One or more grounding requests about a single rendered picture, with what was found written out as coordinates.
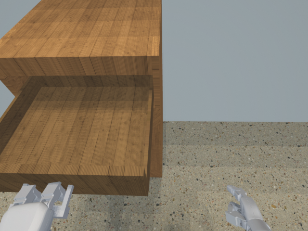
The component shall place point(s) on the robot left hand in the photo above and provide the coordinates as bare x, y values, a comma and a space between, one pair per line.
32, 210

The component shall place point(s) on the robot right forearm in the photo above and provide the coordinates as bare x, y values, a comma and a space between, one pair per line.
257, 225

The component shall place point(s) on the cabinet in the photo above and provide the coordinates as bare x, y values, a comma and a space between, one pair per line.
89, 38

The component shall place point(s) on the drawer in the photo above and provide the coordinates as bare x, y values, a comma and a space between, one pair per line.
92, 132

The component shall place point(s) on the handle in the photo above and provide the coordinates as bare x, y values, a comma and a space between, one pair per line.
61, 211

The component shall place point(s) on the robot right hand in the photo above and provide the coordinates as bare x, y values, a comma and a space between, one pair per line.
238, 215

